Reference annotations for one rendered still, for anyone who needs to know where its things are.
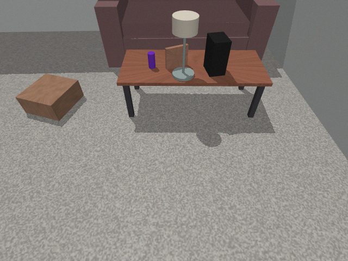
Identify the desk lamp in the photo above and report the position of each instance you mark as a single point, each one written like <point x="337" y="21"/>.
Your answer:
<point x="184" y="25"/>

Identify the coffee table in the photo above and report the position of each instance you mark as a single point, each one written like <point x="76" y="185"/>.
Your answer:
<point x="244" y="68"/>

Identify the sofa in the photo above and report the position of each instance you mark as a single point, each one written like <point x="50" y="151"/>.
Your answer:
<point x="147" y="24"/>

